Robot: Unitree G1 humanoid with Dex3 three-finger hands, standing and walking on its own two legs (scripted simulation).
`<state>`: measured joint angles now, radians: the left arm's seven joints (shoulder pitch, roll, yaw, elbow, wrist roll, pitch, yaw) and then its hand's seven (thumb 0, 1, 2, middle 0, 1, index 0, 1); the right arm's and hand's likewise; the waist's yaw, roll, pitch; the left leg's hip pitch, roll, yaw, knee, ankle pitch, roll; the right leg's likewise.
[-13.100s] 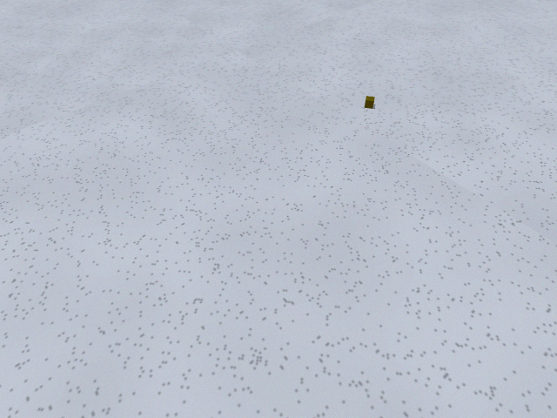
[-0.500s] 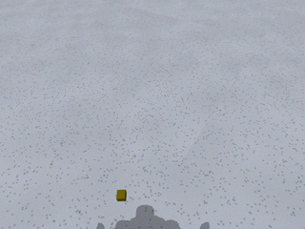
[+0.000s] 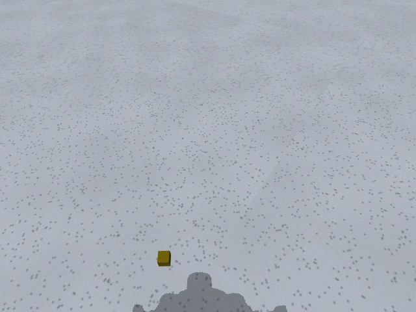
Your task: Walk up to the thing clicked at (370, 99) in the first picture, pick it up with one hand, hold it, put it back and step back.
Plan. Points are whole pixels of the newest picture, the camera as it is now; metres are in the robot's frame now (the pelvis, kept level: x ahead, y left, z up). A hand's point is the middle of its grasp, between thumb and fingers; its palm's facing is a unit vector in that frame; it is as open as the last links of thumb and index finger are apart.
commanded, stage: stand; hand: left
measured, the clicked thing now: (164, 258) +0.47 +0.26 -0.76
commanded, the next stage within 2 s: walk up in 0.50 s
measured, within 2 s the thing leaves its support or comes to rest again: neither
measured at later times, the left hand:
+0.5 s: hand out of the picture +0.07 +0.25 -0.16, palm faces -0.03 -0.94 -0.34, open 7.4 cm
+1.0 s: hand out of the picture +0.05 +0.31 -0.18, palm faces -0.04 -0.94 -0.34, open 7.4 cm
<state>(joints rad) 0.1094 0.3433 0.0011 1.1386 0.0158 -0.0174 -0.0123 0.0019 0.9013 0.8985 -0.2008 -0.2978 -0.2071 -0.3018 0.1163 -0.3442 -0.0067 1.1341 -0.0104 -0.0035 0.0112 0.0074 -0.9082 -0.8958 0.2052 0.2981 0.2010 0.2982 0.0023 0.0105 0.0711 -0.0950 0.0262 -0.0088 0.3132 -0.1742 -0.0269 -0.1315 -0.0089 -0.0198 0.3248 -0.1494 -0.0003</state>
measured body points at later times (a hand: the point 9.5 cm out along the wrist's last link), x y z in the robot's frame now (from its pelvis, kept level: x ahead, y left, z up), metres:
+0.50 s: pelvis +0.00 +0.00 +0.00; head +0.01 -0.01 +0.45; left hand +0.07 +0.30 -0.13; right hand +0.06 -0.30 -0.14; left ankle +0.00 +0.14 -0.75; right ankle +0.02 -0.12 -0.75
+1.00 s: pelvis -0.09 +0.05 -0.02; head -0.01 +0.08 +0.42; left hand +0.05 +0.36 -0.16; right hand -0.04 -0.26 -0.13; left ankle -0.08 +0.15 -0.75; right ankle -0.12 -0.10 -0.66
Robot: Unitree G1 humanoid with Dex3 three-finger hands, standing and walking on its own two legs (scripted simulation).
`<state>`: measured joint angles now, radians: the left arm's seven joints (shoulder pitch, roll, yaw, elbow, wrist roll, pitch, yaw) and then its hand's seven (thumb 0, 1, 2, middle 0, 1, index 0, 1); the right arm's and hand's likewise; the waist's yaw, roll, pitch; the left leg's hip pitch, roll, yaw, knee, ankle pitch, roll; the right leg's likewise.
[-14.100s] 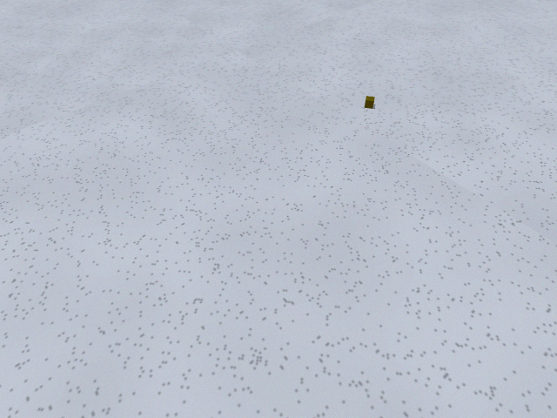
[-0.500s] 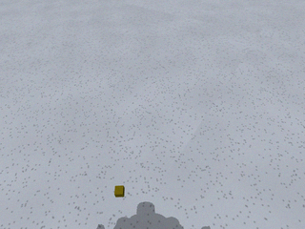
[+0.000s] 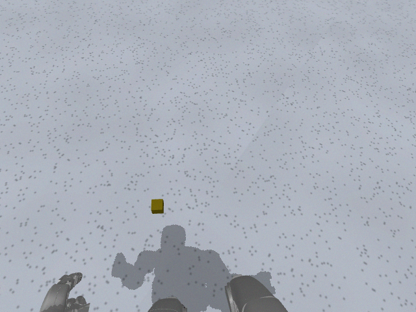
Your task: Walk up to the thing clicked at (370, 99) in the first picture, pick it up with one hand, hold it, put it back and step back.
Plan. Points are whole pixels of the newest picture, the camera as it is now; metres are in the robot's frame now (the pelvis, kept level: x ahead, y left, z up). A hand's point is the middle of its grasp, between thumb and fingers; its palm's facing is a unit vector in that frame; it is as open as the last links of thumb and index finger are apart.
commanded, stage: walk up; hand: left
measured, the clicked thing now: (157, 206) +0.56 +0.21 -0.74
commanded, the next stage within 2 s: none
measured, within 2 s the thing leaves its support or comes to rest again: neither
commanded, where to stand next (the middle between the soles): +0.18 -0.03 m, yaw +1 degrees
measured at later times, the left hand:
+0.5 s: hand out of the picture -0.01 +0.23 -0.13, palm faces -0.02 -0.91 -0.42, open 7.4 cm
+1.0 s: hand out of the picture -0.23 +0.21 -0.15, palm faces -0.01 -0.93 -0.38, open 7.4 cm
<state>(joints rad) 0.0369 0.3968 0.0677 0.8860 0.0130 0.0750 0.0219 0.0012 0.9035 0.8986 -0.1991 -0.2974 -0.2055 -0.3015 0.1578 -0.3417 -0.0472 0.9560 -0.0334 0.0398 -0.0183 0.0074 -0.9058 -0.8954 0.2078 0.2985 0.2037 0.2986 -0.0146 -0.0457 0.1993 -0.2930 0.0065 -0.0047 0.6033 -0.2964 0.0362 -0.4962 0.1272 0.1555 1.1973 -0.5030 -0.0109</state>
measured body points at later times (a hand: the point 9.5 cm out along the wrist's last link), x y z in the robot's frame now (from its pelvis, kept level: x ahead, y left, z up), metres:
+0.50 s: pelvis -0.14 -0.03 +0.00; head -0.08 -0.05 +0.44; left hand -0.01 +0.28 -0.10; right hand -0.05 -0.35 -0.13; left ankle -0.19 +0.11 -0.67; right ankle -0.09 -0.13 -0.73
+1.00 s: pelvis -0.25 -0.06 -0.01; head -0.24 -0.06 +0.44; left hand -0.23 +0.26 -0.13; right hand -0.14 -0.38 -0.11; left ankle -0.21 +0.08 -0.71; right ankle -0.28 -0.19 -0.73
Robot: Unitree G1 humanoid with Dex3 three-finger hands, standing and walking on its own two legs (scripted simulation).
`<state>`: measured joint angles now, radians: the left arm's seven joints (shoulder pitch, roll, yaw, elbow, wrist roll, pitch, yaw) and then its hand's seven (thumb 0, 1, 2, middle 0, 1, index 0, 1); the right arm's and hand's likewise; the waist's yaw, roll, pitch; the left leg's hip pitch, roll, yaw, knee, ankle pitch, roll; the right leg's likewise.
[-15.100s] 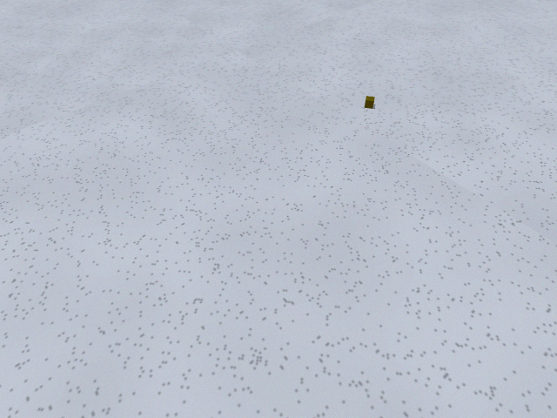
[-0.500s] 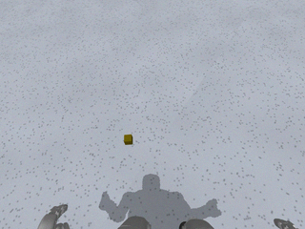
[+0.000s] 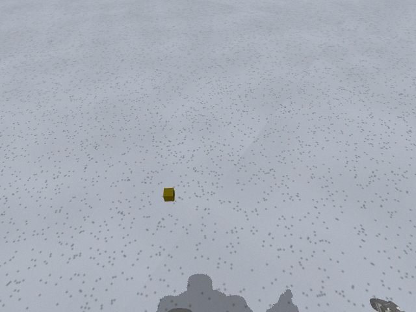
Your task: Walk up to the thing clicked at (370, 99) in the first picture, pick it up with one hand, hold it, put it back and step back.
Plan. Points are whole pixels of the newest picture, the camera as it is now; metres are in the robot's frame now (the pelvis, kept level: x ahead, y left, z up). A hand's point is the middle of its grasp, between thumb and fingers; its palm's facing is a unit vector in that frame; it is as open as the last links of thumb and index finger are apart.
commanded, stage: walk up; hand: left
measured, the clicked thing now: (169, 194) +0.80 +0.30 -0.73
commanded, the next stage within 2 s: stand in 1.10 s
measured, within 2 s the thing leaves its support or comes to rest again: neither
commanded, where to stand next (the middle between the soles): +0.43 +0.04 m, yaw +3 degrees
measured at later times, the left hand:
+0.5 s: hand out of the picture +0.09 +0.31 -0.14, palm faces +0.01 -0.92 -0.38, open 7.4 cm
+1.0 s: hand (95, 304) +0.16 +0.28 -0.13, palm faces +0.05 -0.95 -0.32, open 7.4 cm
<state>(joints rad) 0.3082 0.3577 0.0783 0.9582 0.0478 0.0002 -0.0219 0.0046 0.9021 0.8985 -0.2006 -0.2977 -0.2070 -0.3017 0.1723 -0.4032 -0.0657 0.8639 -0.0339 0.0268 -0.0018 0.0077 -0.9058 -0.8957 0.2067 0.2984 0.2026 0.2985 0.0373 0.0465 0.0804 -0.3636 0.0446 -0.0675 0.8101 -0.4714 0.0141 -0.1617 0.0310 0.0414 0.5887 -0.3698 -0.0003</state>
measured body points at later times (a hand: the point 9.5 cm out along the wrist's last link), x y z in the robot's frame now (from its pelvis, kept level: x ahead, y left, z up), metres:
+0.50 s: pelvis +0.02 +0.03 +0.01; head +0.05 +0.04 +0.46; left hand +0.09 +0.36 -0.11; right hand +0.10 -0.28 -0.11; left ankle +0.05 +0.15 -0.72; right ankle +0.05 -0.11 -0.70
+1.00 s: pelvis +0.05 +0.02 +0.01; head +0.06 +0.03 +0.46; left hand +0.16 +0.33 -0.11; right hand +0.14 -0.27 -0.12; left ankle +0.04 +0.15 -0.72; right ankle +0.08 -0.10 -0.72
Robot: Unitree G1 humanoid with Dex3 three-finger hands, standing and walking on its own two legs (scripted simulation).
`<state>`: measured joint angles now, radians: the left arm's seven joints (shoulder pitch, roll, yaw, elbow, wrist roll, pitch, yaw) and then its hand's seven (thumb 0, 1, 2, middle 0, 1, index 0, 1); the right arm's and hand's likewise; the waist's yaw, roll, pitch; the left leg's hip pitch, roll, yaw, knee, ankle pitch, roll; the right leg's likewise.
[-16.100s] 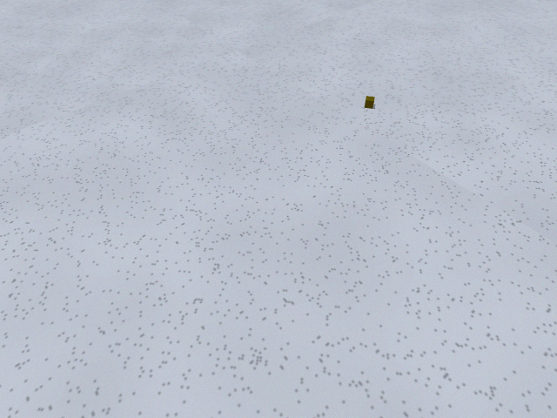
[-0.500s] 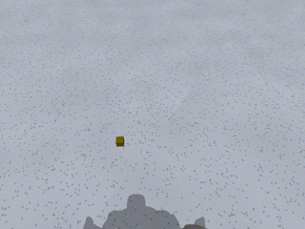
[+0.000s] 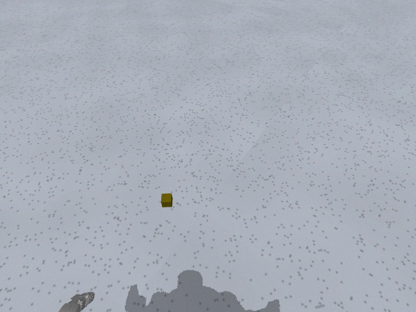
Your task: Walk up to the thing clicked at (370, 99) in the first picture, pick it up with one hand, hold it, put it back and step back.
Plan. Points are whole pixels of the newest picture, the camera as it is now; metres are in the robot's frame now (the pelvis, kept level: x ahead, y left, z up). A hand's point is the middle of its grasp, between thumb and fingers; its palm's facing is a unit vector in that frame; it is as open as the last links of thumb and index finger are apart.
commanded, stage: walk up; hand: left
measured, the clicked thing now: (166, 200) +0.77 +0.25 -0.75
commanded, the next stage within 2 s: stand in 0.10 s
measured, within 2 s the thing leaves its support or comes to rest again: neither
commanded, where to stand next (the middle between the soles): +0.38 +0.01 m, yaw +0 degrees
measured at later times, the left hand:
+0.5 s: hand out of the picture +0.06 +0.24 -0.15, palm faces -0.02 -0.94 -0.34, open 7.4 cm
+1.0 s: hand out of the picture +0.09 +0.24 -0.14, palm faces -0.04 -0.94 -0.34, open 7.4 cm
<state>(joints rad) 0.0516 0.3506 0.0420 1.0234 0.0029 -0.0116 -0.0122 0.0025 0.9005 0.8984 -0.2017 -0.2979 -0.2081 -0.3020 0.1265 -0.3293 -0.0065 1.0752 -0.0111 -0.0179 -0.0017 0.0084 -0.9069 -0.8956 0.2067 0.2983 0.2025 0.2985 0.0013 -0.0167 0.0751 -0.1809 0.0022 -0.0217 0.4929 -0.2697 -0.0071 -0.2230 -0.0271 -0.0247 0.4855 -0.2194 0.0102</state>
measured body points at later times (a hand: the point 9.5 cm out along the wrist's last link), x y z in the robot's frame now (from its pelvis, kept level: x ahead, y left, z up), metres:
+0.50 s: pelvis +0.00 -0.01 +0.01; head +0.01 -0.01 +0.46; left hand +0.06 +0.29 -0.12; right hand +0.09 -0.30 -0.13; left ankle +0.00 +0.13 -0.74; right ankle +0.03 -0.13 -0.74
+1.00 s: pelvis +0.01 -0.01 +0.01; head +0.01 -0.02 +0.46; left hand +0.10 +0.29 -0.12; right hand +0.07 -0.31 -0.13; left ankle +0.00 +0.13 -0.74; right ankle +0.03 -0.13 -0.74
